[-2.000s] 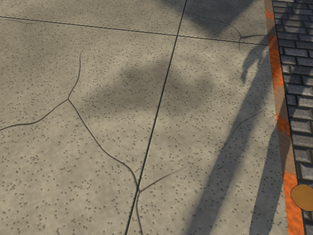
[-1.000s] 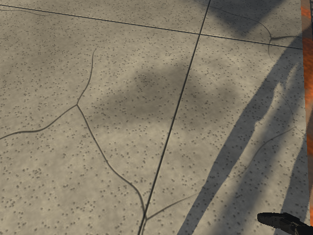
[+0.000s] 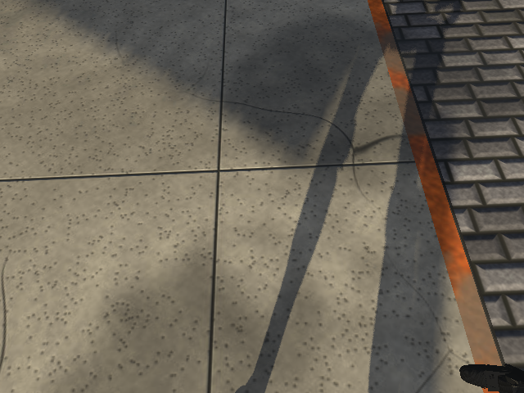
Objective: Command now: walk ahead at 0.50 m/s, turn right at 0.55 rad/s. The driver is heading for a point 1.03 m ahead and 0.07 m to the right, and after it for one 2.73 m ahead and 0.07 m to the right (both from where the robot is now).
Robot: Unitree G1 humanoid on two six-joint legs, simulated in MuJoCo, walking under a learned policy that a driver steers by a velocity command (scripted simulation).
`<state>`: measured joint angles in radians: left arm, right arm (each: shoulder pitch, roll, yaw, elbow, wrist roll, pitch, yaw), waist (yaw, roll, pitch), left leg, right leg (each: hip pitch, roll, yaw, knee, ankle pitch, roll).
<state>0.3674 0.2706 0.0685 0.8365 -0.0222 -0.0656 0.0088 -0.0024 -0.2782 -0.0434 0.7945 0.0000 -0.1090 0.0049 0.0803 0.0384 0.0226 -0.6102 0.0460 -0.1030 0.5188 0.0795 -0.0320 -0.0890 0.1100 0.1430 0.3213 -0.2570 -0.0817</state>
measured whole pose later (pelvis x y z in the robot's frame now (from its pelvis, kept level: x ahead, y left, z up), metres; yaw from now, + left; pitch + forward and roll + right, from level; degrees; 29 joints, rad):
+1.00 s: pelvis +0.50 -0.10 +0.00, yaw -13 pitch +1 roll -2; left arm 0.25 0.26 0.07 0.78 0.01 -0.06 0.02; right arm 0.14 -0.28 -0.05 0.81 0.01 -0.04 0.04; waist 0.03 0.05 0.04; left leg -0.63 0.08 -0.01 0.68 0.00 -0.02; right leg -0.05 0.04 -0.16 0.29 -0.26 -0.04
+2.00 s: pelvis +0.79 -0.05 -0.03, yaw +22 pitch +3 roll +0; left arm 0.44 0.30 0.07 0.86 -0.02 -0.05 0.01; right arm 0.04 -0.27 -0.06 0.56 0.02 -0.02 0.06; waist 0.09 0.01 0.03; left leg -0.51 -0.01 0.05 0.60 -0.12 0.08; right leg 0.06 -0.14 -0.20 0.50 -0.50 0.07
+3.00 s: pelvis +1.00 +0.06 -0.01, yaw -7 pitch +2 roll +0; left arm 0.16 0.33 0.09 0.59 -0.01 0.05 0.02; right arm 0.19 -0.27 -0.08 0.76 -0.03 -0.01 -0.01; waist -0.01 -0.04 0.02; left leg -0.30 0.00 -0.02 0.52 -0.26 0.01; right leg -0.53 0.12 0.15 0.95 -0.45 0.01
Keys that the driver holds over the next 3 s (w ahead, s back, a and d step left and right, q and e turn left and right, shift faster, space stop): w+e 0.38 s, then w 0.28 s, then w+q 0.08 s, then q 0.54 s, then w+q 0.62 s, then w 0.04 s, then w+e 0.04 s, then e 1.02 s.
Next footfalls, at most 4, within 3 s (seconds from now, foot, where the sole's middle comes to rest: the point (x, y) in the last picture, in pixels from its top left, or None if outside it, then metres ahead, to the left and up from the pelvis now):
0.10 left None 0.24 0.14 -0.78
0.62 right None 0.45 -0.19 -0.78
1.10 left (320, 304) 0.71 -0.04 -0.78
1.52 right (403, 320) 0.68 -0.26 -0.78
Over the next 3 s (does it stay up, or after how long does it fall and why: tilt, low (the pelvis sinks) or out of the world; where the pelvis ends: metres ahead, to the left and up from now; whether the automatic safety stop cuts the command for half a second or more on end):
stays up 1.00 0.06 -0.01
